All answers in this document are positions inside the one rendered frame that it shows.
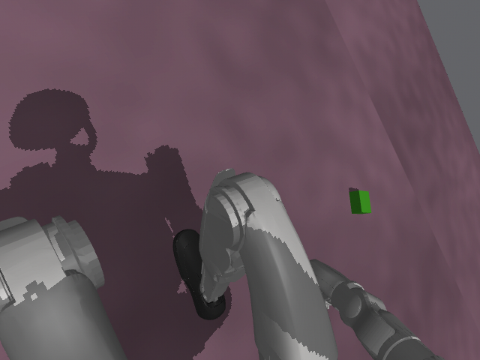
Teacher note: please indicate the right robot hand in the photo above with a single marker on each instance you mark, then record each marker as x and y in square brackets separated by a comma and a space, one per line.
[328, 279]

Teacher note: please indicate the right robot arm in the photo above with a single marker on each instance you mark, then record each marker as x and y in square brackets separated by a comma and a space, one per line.
[380, 332]

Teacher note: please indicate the right robot foot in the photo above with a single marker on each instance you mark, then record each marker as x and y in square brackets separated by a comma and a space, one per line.
[187, 256]

